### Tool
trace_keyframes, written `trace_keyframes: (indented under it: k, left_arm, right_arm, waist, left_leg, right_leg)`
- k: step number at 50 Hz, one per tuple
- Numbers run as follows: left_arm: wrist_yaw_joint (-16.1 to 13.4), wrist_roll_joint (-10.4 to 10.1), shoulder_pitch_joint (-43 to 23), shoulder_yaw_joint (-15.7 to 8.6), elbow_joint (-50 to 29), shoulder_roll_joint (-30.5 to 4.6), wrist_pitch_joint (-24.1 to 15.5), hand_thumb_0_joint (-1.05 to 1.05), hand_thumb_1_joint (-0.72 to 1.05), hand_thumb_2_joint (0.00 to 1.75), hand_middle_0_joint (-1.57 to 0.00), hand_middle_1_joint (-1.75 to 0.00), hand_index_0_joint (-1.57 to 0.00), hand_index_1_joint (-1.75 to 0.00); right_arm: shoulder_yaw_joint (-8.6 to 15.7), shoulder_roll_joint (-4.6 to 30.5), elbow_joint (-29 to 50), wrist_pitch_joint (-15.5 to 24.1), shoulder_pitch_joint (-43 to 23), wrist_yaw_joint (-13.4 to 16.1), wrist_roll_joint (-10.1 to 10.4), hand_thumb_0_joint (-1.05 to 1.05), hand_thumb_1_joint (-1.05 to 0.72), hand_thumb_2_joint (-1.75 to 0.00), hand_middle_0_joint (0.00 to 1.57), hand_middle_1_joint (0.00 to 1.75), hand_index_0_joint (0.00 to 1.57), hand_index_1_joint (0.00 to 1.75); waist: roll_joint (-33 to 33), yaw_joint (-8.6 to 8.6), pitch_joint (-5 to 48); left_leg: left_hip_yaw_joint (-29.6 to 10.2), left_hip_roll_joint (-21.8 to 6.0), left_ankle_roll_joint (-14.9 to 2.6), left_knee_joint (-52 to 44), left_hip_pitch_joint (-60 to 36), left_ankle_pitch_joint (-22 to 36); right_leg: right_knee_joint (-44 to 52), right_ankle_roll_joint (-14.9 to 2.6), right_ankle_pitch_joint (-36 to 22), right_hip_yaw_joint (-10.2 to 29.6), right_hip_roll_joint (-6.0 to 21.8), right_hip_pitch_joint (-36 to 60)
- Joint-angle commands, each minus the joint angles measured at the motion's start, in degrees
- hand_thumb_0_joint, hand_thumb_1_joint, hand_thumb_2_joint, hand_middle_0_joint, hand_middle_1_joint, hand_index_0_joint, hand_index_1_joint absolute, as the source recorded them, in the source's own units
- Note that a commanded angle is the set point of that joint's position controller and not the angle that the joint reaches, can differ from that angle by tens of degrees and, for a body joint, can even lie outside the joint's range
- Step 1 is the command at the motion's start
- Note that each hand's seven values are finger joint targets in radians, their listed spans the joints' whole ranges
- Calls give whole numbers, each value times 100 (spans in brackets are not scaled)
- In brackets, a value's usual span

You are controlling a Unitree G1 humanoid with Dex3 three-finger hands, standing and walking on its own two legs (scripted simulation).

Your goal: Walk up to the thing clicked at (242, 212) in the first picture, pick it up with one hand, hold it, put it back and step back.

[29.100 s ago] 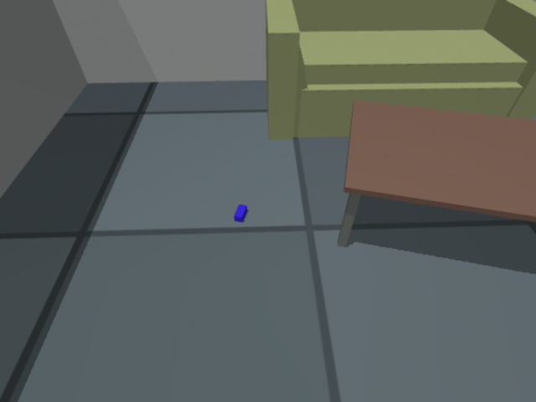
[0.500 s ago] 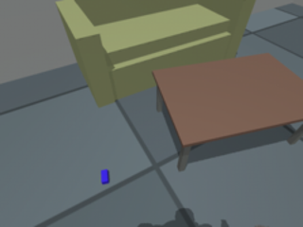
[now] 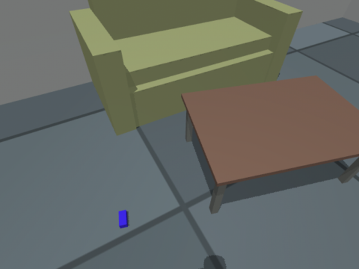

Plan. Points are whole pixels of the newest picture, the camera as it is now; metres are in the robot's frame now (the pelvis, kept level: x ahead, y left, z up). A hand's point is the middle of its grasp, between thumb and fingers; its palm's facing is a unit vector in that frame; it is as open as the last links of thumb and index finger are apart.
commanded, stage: walk up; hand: left
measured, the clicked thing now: (123, 218) +0.57 +0.32 -0.75
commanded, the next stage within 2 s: stand in 0.20 s
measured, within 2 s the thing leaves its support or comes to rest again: neither
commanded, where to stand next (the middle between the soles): +0.12 +0.00 m, yaw +1 degrees
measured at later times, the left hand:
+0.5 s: hand out of the picture +0.08 +0.26 -0.16, palm faces -0.03 -0.95 -0.32, open 7.4 cm
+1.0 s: hand out of the picture +0.10 +0.27 -0.15, palm faces -0.06 -0.94 -0.34, open 7.4 cm
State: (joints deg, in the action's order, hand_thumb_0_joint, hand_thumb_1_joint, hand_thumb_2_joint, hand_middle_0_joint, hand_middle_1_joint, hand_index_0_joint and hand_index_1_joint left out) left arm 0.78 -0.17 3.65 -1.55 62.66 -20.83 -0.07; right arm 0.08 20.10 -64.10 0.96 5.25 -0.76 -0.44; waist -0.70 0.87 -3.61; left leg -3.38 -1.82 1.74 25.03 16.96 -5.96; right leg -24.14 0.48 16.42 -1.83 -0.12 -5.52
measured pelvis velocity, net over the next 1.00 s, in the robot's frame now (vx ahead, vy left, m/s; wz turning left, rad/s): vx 0.02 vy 0.01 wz -0.03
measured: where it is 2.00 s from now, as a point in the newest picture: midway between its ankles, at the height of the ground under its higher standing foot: outside the picture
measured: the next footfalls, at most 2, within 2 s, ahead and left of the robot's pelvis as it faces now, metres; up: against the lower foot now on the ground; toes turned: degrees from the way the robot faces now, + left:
none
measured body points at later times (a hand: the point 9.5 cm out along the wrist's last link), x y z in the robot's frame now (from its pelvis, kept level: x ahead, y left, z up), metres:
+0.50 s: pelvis +0.02 +0.01 +0.00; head +0.03 +0.02 +0.45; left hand +0.08 +0.31 -0.14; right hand +0.11 -0.29 -0.12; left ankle +0.08 +0.13 -0.74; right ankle -0.04 -0.13 -0.74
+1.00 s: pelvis +0.02 +0.01 +0.01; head +0.04 +0.02 +0.45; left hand +0.10 +0.31 -0.13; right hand +0.09 -0.29 -0.13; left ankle +0.08 +0.13 -0.74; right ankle -0.04 -0.13 -0.74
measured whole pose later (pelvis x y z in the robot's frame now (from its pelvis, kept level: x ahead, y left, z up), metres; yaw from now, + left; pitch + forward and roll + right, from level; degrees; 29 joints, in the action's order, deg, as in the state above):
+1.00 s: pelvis +0.02 +0.01 +0.01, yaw -2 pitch -2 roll +0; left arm 0.5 0.6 8.1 -0.6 63.7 -20.5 -0.4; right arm 0.7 19.8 -65.7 0.3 5.4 -0.8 -0.6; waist 0.5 0.6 -3.2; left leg -0.6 -0.4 0.4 21.1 12.8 -6.3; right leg -19.7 2.0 15.8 0.5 2.0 -2.0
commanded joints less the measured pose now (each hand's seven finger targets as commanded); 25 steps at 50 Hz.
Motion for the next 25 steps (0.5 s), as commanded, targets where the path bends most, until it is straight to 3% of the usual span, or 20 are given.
trace_keyframes:
  k: [1, 6, 11, 18, 22, 23, 25]
  left_arm:
    - [-84, 13, -171, -241, -246, -1192, -94, 0, 90, 90, -20, -30, -20, -30]
    - [-79, 45, -241, -234, -197, -1206, -89, 0, 90, 90, -20, -30, -20, -30]
    - [-87, 58, -90, -191, -149, -1153, -162, 0, 90, 90, -20, -30, -20, -30]
    - [-79, 68, 67, -199, -95, -1152, -149, 0, 90, 90, -20, -30, -20, -30]
    - [-74, 70, 146, -194, -87, -1133, -166, 0, 90, 90, -20, -30, -20, -30]
    - [-76, 76, 207, -191, -87, -1110, -155, 0, 90, 90, -20, -30, -20, -30]
    - [-87, 69, 212, -204, -99, -1135, -163, 0, 90, 90, -20, -30, -20, -30]
  right_arm:
    - [245, 1248, 354, 113, -384, 93, 31, 0, -90, -90, 20, 30, 20, 30]
    - [256, 1237, 336, 90, -478, 83, 25, 0, -90, -90, 20, 30, 20, 30]
    - [225, 1160, 333, 84, -463, 87, -42, 0, -90, -90, 20, 30, 20, 30]
    - [267, 1250, 314, 69, -475, 89, -16, 0, -90, -90, 20, 30, 20, 30]
    - [271, 1221, 292, 104, -406, 89, -5, 0, -90, -90, 20, 30, 20, 30]
    - [276, 1231, 294, 96, -455, 94, 1, 0, -90, -90, 20, 30, 20, 30]
    - [278, 1198, 319, 108, -490, 100, 1, 0, -90, -90, 20, 30, 20, 30]
  waist:
    - [-39, -73, 560]
    - [31, -45, 559]
    - [72, -54, 769]
    - [-98, -65, 475]
    - [-56, -58, 540]
    - [-112, -89, 509]
    - [-55, -98, 697]
  left_leg:
    - [-488, -504, -277, -265, -626, 591]
    - [-521, -512, -282, -392, -651, 309]
    - [-331, -490, -298, -267, -1010, 1115]
    - [-462, -523, -272, -608, -996, 155]
    - [-448, -536, -276, -633, -1078, 440]
    - [-452, -523, -277, -645, -1061, 251]
    - [-413, -534, -298, -551, -1242, 760]
  right_leg:
    - [664, -235, -581, 529, 666, -290]
    - [767, -205, -462, 486, 669, -251]
    - [786, -93, -1312, 628, 754, -74]
    - [914, -106, -357, 589, 670, -306]
    - [856, -110, -524, 608, 688, -208]
    - [885, -107, -459, 583, 667, -257]
    - [806, -106, -784, 587, 698, -139]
